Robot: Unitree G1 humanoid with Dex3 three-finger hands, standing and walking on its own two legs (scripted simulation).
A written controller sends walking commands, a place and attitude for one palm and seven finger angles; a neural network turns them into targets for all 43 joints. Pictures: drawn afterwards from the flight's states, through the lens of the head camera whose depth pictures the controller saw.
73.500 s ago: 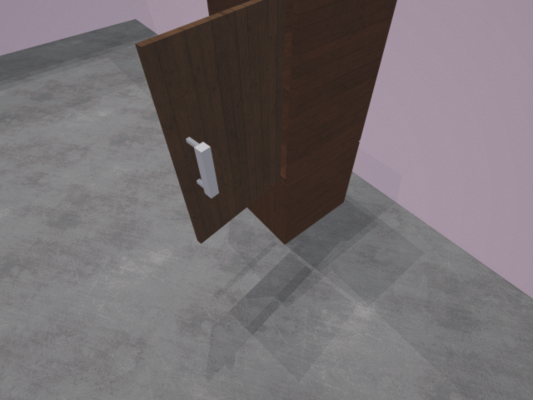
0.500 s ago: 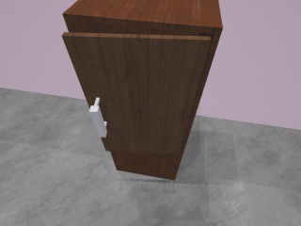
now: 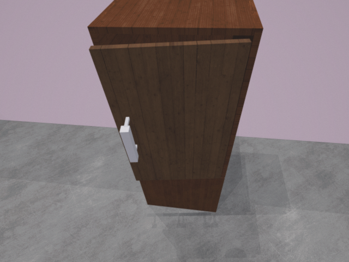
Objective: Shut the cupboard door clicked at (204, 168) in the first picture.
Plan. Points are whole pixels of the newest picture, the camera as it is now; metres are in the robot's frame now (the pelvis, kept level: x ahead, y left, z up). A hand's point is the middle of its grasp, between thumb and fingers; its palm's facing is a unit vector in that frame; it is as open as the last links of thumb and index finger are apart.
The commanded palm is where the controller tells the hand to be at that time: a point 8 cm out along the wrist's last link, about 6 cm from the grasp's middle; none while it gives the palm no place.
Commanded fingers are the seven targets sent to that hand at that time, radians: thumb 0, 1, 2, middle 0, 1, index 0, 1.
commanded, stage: come to a stop and stand still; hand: left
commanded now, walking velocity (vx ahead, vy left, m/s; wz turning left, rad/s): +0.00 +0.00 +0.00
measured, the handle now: (130, 139) +0.47 +0.18 -0.03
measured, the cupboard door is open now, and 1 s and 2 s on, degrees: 8 8 8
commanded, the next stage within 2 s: look again from close up in 0.26 s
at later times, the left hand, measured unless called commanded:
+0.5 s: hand out of the picture +0.01 +0.18 -0.16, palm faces -0.03 -0.98 -0.21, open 7.4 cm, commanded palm none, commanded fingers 0.00 0.90 0.90 -0.20 -0.30 -0.20 -0.30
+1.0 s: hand out of the picture +0.07 +0.17 -0.14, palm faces +0.14 -0.97 -0.21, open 7.4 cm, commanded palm +0.11 +0.21 -0.06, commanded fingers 0.00 0.90 0.90 -0.25 -0.36 -0.25 -0.36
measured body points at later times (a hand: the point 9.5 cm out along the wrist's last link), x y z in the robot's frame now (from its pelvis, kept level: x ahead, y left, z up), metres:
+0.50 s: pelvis +0.00 +0.00 +0.01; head +0.02 -0.01 +0.46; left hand +0.02 +0.23 -0.14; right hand +0.00 -0.23 -0.14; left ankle +0.00 +0.09 -0.73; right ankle +0.01 -0.14 -0.73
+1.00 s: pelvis +0.01 -0.02 +0.01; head +0.03 -0.02 +0.46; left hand +0.06 +0.22 -0.12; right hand +0.05 -0.25 -0.14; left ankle +0.01 +0.09 -0.73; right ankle +0.01 -0.14 -0.73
